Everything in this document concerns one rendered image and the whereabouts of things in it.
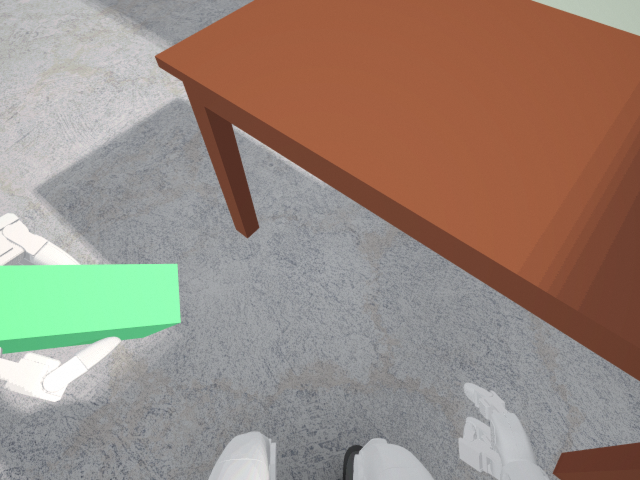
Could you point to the left robot thigh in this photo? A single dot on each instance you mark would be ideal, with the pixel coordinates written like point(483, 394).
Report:
point(250, 456)

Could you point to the robot right foot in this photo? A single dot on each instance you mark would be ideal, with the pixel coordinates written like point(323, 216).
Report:
point(349, 462)

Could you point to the right robot hand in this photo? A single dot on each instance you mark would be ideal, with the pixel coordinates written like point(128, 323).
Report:
point(487, 448)

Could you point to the sponge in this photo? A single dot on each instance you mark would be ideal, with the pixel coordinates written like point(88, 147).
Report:
point(52, 306)

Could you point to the left robot hand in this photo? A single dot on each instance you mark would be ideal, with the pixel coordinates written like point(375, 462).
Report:
point(37, 375)

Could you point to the table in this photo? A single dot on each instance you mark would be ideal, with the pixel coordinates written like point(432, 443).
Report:
point(504, 135)

